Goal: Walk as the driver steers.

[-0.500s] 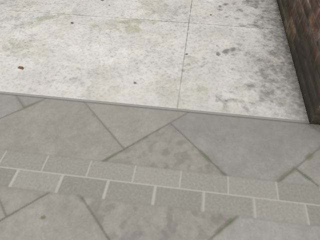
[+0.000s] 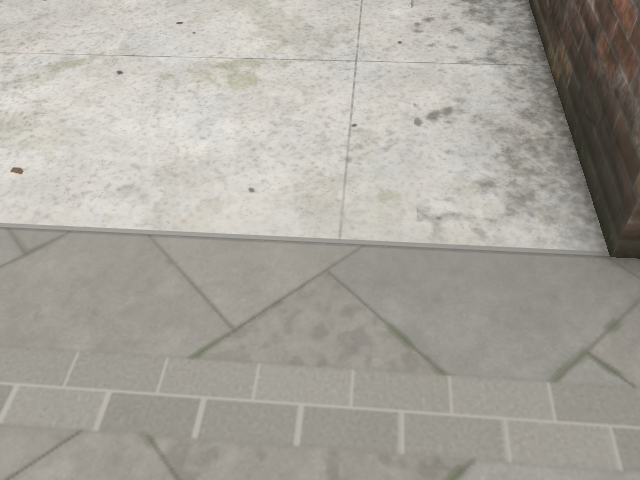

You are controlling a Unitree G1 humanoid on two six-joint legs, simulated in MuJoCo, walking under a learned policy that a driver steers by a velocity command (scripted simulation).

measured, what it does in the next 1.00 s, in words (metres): walks ahead: right foot, then left foot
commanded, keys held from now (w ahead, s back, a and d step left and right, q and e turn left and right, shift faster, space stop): w+shift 1.00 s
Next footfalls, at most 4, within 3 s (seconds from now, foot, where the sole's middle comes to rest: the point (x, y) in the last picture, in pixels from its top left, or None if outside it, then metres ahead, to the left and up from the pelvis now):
0.12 right None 0.19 -0.15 -0.78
0.62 left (325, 429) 0.66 0.02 -0.78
1.08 right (380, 265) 1.13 -0.16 -0.78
1.50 left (320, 175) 1.51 -0.01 -0.78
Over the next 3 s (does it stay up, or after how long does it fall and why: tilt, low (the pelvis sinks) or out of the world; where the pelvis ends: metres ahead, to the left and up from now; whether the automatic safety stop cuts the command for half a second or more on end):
stays up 1.45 -0.11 0.00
